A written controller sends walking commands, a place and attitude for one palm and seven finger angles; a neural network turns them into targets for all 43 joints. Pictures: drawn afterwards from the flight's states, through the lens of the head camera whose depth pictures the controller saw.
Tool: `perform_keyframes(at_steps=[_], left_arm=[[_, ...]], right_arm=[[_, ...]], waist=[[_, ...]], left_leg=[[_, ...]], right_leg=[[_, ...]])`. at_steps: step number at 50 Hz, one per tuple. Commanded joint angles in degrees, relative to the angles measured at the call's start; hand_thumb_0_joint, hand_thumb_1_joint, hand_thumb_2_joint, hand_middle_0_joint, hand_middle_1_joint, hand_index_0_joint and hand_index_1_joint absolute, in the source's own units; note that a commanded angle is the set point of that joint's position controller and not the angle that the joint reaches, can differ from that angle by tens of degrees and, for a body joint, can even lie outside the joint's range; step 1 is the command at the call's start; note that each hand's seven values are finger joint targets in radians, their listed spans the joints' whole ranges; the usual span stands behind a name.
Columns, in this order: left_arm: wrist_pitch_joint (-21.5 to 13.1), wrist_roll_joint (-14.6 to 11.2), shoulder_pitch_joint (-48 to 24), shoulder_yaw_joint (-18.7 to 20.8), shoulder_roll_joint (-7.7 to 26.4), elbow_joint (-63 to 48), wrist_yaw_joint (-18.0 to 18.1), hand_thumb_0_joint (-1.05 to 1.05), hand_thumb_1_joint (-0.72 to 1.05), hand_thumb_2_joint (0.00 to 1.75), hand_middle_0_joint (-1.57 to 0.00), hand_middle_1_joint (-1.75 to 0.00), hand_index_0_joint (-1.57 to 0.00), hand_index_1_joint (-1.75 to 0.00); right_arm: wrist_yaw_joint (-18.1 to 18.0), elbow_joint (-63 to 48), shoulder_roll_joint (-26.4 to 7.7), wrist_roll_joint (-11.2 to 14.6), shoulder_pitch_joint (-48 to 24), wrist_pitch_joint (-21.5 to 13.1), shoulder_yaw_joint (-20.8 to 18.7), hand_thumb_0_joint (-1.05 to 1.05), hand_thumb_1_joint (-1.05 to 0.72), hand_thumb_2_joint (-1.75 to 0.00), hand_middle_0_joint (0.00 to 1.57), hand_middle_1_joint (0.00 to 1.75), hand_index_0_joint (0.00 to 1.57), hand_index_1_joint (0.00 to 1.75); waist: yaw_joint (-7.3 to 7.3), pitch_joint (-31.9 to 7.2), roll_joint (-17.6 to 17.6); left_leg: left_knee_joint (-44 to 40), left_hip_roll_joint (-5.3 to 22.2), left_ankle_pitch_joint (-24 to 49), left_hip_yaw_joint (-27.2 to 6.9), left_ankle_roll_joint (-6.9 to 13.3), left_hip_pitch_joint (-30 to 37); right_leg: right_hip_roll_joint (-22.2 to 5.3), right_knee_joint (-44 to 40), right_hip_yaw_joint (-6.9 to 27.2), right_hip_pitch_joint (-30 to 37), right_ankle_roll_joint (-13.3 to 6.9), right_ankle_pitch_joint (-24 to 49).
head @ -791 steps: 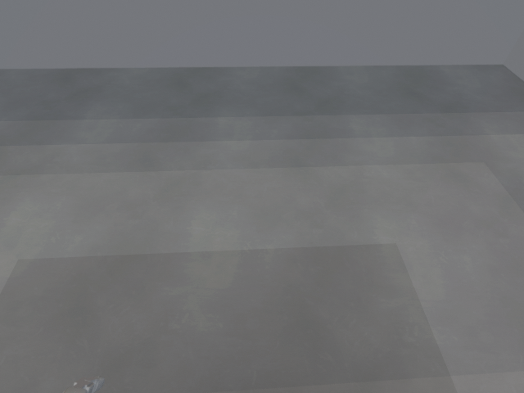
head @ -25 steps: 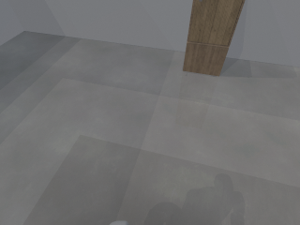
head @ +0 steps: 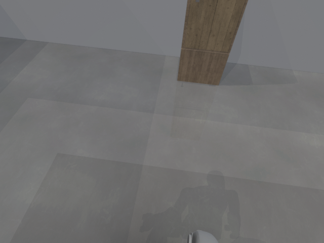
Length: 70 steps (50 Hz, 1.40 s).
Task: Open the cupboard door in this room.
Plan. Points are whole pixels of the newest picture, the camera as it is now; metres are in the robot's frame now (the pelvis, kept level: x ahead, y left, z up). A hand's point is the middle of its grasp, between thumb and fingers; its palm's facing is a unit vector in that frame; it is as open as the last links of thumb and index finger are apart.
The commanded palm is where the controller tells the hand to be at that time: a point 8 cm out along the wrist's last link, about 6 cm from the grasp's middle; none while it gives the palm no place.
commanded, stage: turn or walk to find it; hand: left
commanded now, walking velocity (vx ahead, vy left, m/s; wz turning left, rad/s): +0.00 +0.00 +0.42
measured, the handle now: out of the picture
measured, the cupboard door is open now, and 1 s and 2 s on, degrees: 0 0 0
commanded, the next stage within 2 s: stand and wait in 0.30 s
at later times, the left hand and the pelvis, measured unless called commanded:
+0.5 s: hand (104, 233) +0.17 +0.17 -0.16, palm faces +0.22 -0.94 -0.24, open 7.1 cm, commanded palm none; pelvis +0.12 -0.03 +0.00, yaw +11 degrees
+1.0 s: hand out of the picture +0.08 +0.16 -0.18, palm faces +0.20 -0.96 -0.19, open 7.3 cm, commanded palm none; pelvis +0.14 -0.01 -0.01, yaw +6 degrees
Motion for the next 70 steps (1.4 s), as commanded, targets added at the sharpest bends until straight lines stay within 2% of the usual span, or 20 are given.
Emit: perform_keyframes(at_steps=[1, 8, 9, 11, 12, 15, 27, 31, 36, 40, 44, 46, 48, 49, 52, 57, 62, 64, 66, 70], left_arm=[[0.38, -0.32, 2.70, -1.02, -1.26, -2.96, -0.32, 0.00, 0.90, 0.90, -0.20, -0.30, -0.20, -0.30], [-0.30, -0.73, -0.47, -1.51, 1.63, -4.46, 0.49, 0.00, 0.90, 0.90, -0.20, -0.30, -0.20, -0.30], [-0.82, -0.79, 3.10, -1.14, 3.82, -3.51, 0.68, 0.00, 0.90, 0.90, -0.20, -0.30, -0.20, -0.30], [-1.54, -0.79, 10.52, 0.46, 12.20, -2.10, 1.53, 0.00, 0.90, 0.90, -0.20, -0.30, -0.20, -0.30], [-1.79, -1.38, 8.45, 0.74, 12.16, -2.76, 1.63, 0.00, 0.90, 0.90, -0.20, -0.30, -0.20, -0.30], [-0.74, -1.23, 0.21, -0.39, 7.45, -5.14, 2.30, 0.00, 0.90, 0.90, -0.20, -0.30, -0.20, -0.30], [0.20, -0.77, 1.95, -0.57, 7.20, -1.60, 2.09, 0.00, 0.90, 0.90, -0.20, -0.30, -0.20, -0.30], [1.67, -1.35, 2.78, -2.26, 2.31, -1.25, 2.08, 0.00, 0.90, 0.90, -0.20, -0.30, -0.20, -0.30], [1.64, -1.13, 6.16, -3.03, 2.29, 2.60, 1.52, 0.00, 0.90, 0.90, -0.20, -0.30, -0.20, -0.30], [2.27, -1.08, 6.76, -2.64, 2.49, 3.14, 1.37, 0.00, 0.90, 0.90, -0.20, -0.30, -0.20, -0.30], [2.21, -0.30, 11.00, -2.15, 1.81, 3.80, 0.55, 0.00, 0.90, 0.90, -0.20, -0.30, -0.20, -0.30], [1.79, 0.30, 13.25, -1.36, 3.61, 3.32, 0.27, 0.00, 0.90, 0.90, -0.20, -0.30, -0.20, -0.30], [0.98, -0.15, 16.73, 0.33, 8.36, 2.87, 0.85, 0.00, 0.90, 0.90, -0.20, -0.30, -0.20, -0.30], [0.63, -0.76, 18.14, 0.31, 7.64, 3.14, 1.36, 0.00, 0.90, 0.90, -0.20, -0.30, -0.20, -0.30], [-0.74, -0.28, 14.28, 0.18, 5.94, 1.70, 1.26, 0.00, 0.90, 0.90, -0.20, -0.30, -0.20, -0.30], [-1.44, -0.21, 14.19, 0.31, 6.53, 2.22, 0.83, 0.00, 0.90, 0.90, -0.20, -0.30, -0.20, -0.30], [-0.72, -0.87, 7.90, 0.66, 6.35, 1.40, 0.29, 0.00, 0.90, 0.90, -0.20, -0.30, -0.20, -0.30], [-0.31, -1.12, 7.10, -0.27, 0.70, -0.73, -0.49, 0.00, 0.90, 0.90, -0.20, -0.30, -0.20, -0.30], [0.08, -0.32, 0.70, -0.19, 1.44, -3.26, 0.02, 0.00, 0.90, 0.90, -0.20, -0.30, -0.20, -0.30], [0.28, 0.09, 3.33, 0.12, 0.02, -0.81, -1.21, 0.00, 0.90, 0.90, -0.20, -0.30, -0.20, -0.30]], right_arm=[[0.34, -0.23, -5.39, -0.25, 5.57, -0.01, 0.01, 0.00, -0.90, -0.90, 0.20, 0.30, 0.20, 0.30], [0.23, 0.98, -7.79, -0.42, 7.70, 2.56, -0.48, 0.00, -0.90, -0.90, 0.20, 0.30, 0.20, 0.30], [0.44, 0.76, -7.24, -0.17, 7.48, 2.71, -0.43, 0.00, -0.90, -0.90, 0.20, 0.30, 0.20, 0.30], [0.61, -1.20, -2.19, 0.57, 10.07, 3.54, 0.39, 0.00, -0.90, -0.90, 0.20, 0.30, 0.20, 0.30], [0.08, -1.24, -3.77, 0.46, 9.70, 4.70, 0.36, 0.00, -0.90, -0.90, 0.20, 0.30, 0.20, 0.30], [0.80, -0.61, -3.38, 0.20, 6.83, 5.88, 0.04, 0.00, -0.90, -0.90, 0.20, 0.30, 0.20, 0.30], [1.08, -2.32, -2.61, 0.09, 2.62, 5.56, 1.14, 0.00, -0.90, -0.90, 0.20, 0.30, 0.20, 0.30], [0.40, -2.08, -10.42, -0.39, 0.35, 4.38, 0.48, 0.00, -0.90, -0.90, 0.20, 0.30, 0.20, 0.30], [-0.74, -1.48, -8.83, 0.06, -3.48, 3.81, 1.13, 0.00, -0.90, -0.90, 0.20, 0.30, 0.20, 0.30], [-0.86, -0.36, -9.34, 0.29, -2.93, 4.50, 0.15, 0.00, -0.90, -0.90, 0.20, 0.30, 0.20, 0.30], [-0.07, -1.28, -9.64, 0.05, -3.68, 5.43, -0.87, 0.00, -0.90, -0.90, 0.20, 0.30, 0.20, 0.30], [0.37, -3.00, -7.46, -0.14, -4.86, 5.47, -0.95, 0.00, -0.90, -0.90, 0.20, 0.30, 0.20, 0.30], [1.05, -6.77, -4.23, -0.08, -9.66, 5.63, -0.22, 0.00, -0.90, -0.90, 0.20, 0.30, 0.20, 0.30], [1.41, -7.91, -5.67, -0.14, -12.74, 5.34, -0.22, 0.00, -0.90, -0.90, 0.20, 0.30, 0.20, 0.30], [2.03, -6.78, -5.27, -0.43, -9.17, 4.17, -0.32, 0.00, -0.90, -0.90, 0.20, 0.30, 0.20, 0.30], [2.30, -6.93, -3.73, -0.30, -7.86, 3.72, 0.21, 0.00, -0.90, -0.90, 0.20, 0.30, 0.20, 0.30], [1.53, -3.37, -5.14, -0.06, 3.90, 2.15, -0.09, 0.00, -0.90, -0.90, 0.20, 0.30, 0.20, 0.30], [0.52, -0.42, -13.59, -0.78, 15.14, 1.61, -2.29, 0.00, -0.90, -0.90, 0.20, 0.30, 0.20, 0.30], [0.20, 0.00, -13.50, -1.29, 15.29, 2.41, -2.06, 0.00, -0.90, -0.90, 0.20, 0.30, 0.20, 0.30], [0.05, -0.80, -5.96, -0.83, 9.83, 0.69, 0.12, 0.00, -0.90, -0.90, 0.20, 0.30, 0.20, 0.30]], waist=[[1.03, -0.52, 7.44], [1.08, -2.58, 8.35], [2.96, -3.77, 5.41], [4.24, -10.78, -13.20], [3.84, -12.21, -15.14], [0.75, -5.27, -3.48], [-0.44, -4.78, -8.92], [-1.08, -3.15, 19.49], [0.42, -3.77, 10.67], [-0.18, -2.54, 9.43], [1.01, 0.55, 8.52], [2.45, 4.64, 1.63], [6.21, 8.01, -22.50], [7.07, 9.39, -18.50], [3.21, 2.33, -4.10], [3.00, 0.38, -6.10], [-2.36, -1.20, -1.11], [-6.19, -2.47, 21.18], [-6.15, 3.48, 19.71], [-0.72, 4.39, 6.53]], left_leg=[[-12.83, 12.69, 27.02, -10.22, 5.88, 0.44], [-0.72, 10.43, 28.34, -13.59, 2.68, 1.08], [4.44, 8.27, 21.98, -12.53, 0.52, -1.58], [26.85, -0.85, -21.78, -7.16, -4.36, -15.92], [33.17, 0.93, -23.87, -12.07, -4.70, -14.92], [40.30, 3.14, -13.99, -11.98, -5.31, -16.52], [3.49, 0.80, -0.25, -5.82, -5.39, 0.33], [-12.61, 17.08, 20.26, -23.37, 3.80, 3.86], [-8.60, 13.63, 33.12, -14.97, 5.32, 9.80], [-6.95, 13.50, 27.75, -12.03, 4.35, 9.31], [-7.86, 13.19, -10.41, -12.04, 2.01, -0.89], [-1.92, 8.53, -23.03, -8.67, -0.83, -9.10], [21.09, 0.58, -19.25, -2.72, -3.51, -19.30], [28.31, 1.92, -17.21, -6.81, -2.93, -22.47], [29.39, 3.52, -10.74, -8.60, -3.72, -21.25], [18.35, 2.91, -7.45, -6.21, -4.74, -15.18], [0.88, 1.22, -0.93, -3.22, -5.40, 8.19], [-12.92, 18.64, -23.17, -27.13, -1.45, 18.85], [-22.91, 25.92, -35.80, -38.31, 2.90, 8.33], [-19.81, 18.04, -9.50, -17.86, 1.70, 3.86]], right_leg=[[-1.87, -12.71, 0.01, 2.43, 1.79, 4.70], [2.75, -35.90, -4.26, 18.63, 1.53, 8.28], [0.67, -40.91, -2.86, 25.30, 1.48, 14.81], [-22.70, -42.74, 15.29, 38.75, -7.84, 41.86], [-23.39, -45.35, 17.15, 33.99, -10.35, 40.62], [-17.42, -45.43, 5.58, 26.18, -8.91, 31.97], [-9.55, -42.93, -1.54, 20.31, -5.98, 20.37], [0.26, -27.00, -4.19, 12.95, 2.35, -11.60], [-0.31, -24.83, 0.62, 12.45, 1.62, -9.46], [1.07, -30.20, -0.68, 14.11, 1.97, -6.20], [2.82, -35.21, -3.11, 19.01, 0.63, -2.71], [-0.15, -41.63, 2.55, 19.84, -1.85, -9.00], [-12.29, -60.82, 28.61, 17.36, -9.70, -31.01], [-13.97, -63.05, 33.43, 18.16, -12.45, -30.42], [-10.94, -55.77, 21.83, 23.20, -11.24, -14.56], [-8.54, -54.93, 15.92, 22.70, -10.50, -6.50], [-2.97, -47.05, 9.73, 9.89, -6.64, -11.29], [6.27, -21.55, 0.45, -5.02, -2.35, -15.10], [3.17, -3.26, 3.35, -9.73, -2.75, -13.01], [0.07, 2.00, 3.25, -6.11, -1.47, 1.05]])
